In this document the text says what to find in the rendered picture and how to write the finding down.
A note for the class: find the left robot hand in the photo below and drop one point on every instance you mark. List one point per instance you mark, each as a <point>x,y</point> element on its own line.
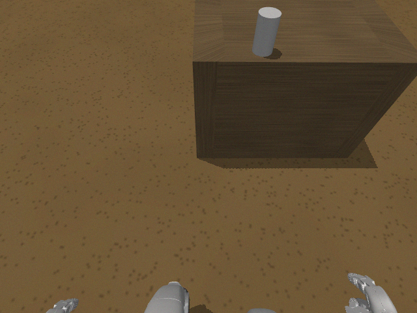
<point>64,306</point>

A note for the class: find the right robot hand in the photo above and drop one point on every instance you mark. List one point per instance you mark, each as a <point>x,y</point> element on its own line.
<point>377,300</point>

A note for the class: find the can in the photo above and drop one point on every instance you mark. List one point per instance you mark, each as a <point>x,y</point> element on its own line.
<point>268,21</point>

